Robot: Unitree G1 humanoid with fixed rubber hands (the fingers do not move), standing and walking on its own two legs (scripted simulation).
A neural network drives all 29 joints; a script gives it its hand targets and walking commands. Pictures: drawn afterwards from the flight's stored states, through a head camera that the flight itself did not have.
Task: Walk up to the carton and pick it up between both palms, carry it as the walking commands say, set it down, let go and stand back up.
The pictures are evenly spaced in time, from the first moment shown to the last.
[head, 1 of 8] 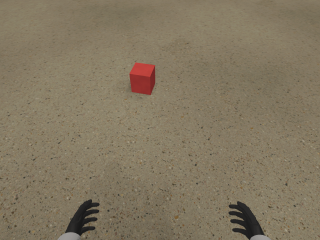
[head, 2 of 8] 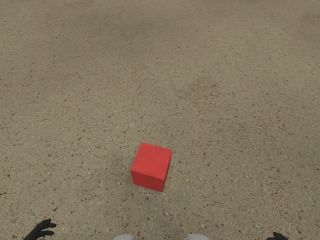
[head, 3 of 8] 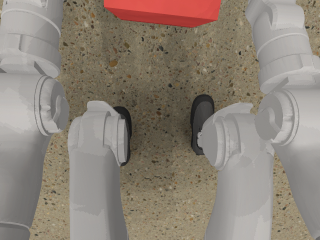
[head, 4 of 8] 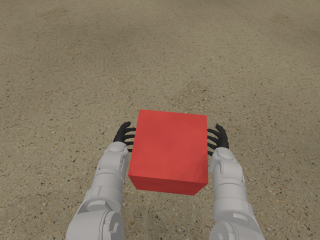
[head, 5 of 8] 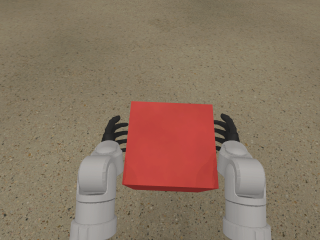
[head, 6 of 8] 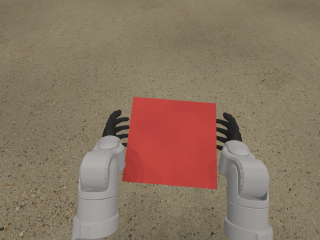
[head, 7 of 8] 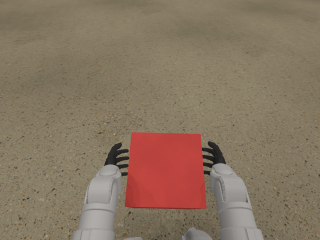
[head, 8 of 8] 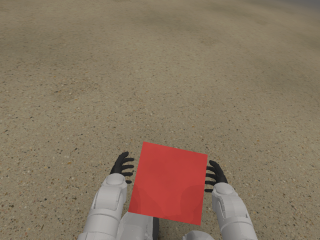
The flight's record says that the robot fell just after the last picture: yes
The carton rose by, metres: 0.70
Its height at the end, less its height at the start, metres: +0.49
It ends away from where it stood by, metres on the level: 4.74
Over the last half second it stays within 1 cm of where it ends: no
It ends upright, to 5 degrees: no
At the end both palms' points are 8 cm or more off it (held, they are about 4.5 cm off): no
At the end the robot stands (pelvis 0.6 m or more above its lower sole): yes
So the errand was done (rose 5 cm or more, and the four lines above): no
